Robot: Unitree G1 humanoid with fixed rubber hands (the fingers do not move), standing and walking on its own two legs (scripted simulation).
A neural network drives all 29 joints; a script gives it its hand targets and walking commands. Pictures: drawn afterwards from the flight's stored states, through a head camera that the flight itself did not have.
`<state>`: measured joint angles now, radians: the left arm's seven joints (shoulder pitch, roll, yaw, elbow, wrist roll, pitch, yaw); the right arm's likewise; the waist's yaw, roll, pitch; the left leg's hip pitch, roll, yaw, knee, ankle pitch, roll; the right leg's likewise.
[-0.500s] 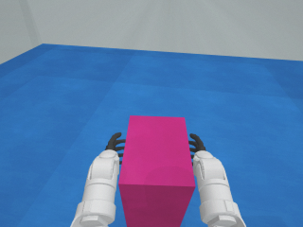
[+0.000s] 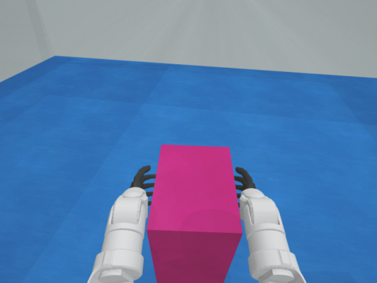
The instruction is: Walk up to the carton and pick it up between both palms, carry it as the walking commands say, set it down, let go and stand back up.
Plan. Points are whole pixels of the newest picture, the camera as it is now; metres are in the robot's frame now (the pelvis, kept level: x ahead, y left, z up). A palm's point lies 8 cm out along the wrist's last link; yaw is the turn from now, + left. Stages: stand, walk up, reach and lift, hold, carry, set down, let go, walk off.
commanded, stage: hold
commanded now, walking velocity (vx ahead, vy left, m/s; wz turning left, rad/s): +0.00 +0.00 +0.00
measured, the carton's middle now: (192, 218) +0.29 +0.00 -0.01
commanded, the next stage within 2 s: carry in 0.64 s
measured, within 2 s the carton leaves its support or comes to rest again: neither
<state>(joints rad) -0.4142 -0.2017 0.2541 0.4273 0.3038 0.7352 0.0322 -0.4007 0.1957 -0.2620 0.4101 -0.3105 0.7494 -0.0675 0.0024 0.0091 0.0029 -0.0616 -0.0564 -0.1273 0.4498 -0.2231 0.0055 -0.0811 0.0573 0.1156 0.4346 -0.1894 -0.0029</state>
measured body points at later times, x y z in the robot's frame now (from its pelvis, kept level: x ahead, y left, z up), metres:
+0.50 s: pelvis +0.00 +0.00 +0.00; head -0.07 +0.00 +0.45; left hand +0.32 +0.12 +0.06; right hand +0.31 -0.13 +0.05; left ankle +0.03 +0.12 -0.74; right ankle +0.04 -0.12 -0.74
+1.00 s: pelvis +0.00 -0.07 -0.01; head +0.02 -0.08 +0.44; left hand +0.29 +0.09 +0.06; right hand +0.32 -0.16 +0.05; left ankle +0.00 +0.07 -0.70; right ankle +0.02 -0.19 -0.74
